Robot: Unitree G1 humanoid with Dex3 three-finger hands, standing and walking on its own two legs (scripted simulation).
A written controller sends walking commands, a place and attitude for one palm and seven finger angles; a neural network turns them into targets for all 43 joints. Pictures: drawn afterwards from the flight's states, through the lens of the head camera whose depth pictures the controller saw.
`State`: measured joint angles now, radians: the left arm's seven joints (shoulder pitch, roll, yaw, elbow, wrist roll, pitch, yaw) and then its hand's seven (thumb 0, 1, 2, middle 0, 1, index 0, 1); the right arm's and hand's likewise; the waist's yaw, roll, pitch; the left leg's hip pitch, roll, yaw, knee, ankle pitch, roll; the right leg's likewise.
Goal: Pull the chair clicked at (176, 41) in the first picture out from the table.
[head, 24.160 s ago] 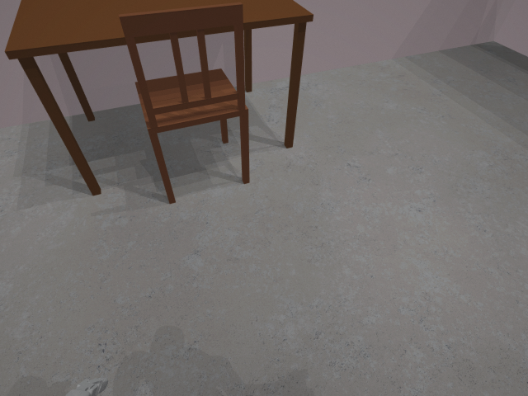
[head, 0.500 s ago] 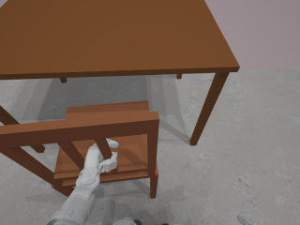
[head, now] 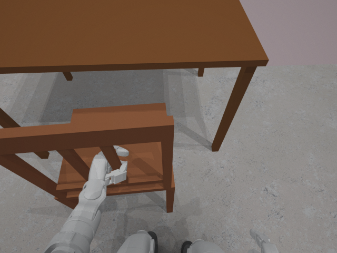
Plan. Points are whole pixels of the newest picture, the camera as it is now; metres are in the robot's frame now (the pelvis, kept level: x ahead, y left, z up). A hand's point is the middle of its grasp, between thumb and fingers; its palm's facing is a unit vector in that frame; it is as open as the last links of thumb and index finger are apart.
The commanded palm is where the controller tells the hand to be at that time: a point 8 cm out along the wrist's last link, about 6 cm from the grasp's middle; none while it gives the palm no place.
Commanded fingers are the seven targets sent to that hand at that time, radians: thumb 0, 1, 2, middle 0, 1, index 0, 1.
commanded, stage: step backward, pulling the chair out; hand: left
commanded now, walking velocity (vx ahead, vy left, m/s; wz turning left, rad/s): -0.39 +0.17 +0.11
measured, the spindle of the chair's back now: (82, 168) +0.33 +0.25 -0.08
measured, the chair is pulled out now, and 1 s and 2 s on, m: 0.18 0.26 0.44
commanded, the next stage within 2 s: none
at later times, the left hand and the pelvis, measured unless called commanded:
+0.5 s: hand (117, 184) +0.28 +0.14 -0.06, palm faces -0.11 -0.98 -0.14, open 5.5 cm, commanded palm +0.25 +0.19 -0.06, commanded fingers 0.00 0.90 0.90 -0.50 -1.45 -0.50 -1.45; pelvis -0.05 +0.05 +0.00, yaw +2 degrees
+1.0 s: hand (111, 207) +0.23 +0.15 -0.06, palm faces -0.02 -0.99 -0.14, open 5.4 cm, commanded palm +0.19 +0.20 -0.06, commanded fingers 0.00 0.90 0.90 -0.50 -1.45 -0.50 -1.45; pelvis -0.10 +0.04 +0.00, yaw +3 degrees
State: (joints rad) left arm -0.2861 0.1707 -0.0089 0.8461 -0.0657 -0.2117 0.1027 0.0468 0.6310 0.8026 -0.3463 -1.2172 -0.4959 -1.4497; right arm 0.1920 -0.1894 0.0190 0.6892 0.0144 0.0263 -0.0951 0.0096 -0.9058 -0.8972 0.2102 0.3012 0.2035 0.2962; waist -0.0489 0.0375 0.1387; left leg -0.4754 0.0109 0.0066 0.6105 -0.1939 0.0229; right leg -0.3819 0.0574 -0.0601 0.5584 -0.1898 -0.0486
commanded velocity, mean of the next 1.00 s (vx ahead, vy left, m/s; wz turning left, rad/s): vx -0.38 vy -0.07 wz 0.03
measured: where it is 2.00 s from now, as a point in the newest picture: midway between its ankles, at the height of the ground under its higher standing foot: outside the picture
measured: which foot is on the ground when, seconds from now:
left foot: up 0.00-0.28, down 0.30-1.00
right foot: down 0.00-0.96, up 0.98-1.00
